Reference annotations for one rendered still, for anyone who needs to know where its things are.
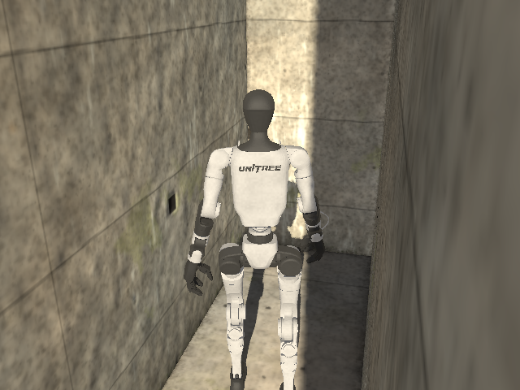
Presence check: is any robot right upper arm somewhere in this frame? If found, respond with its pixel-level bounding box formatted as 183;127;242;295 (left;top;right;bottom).
285;145;317;214

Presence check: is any robot left upper arm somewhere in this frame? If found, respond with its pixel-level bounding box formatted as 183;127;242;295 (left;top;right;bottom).
201;147;233;219

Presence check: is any left robot forearm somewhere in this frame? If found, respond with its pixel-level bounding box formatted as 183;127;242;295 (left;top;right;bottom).
188;199;214;263

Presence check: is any robot right thigh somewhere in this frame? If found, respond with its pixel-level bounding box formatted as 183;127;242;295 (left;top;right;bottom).
277;245;302;340

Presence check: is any robot head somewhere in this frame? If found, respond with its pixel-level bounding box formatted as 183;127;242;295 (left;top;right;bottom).
237;89;281;152

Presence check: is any robot right hand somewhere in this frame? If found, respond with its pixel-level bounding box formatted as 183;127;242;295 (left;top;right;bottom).
297;238;325;263

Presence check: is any right robot forearm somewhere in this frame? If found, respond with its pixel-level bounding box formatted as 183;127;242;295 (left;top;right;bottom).
303;195;323;242

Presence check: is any robot left hand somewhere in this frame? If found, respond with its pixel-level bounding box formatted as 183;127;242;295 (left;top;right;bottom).
184;260;213;296

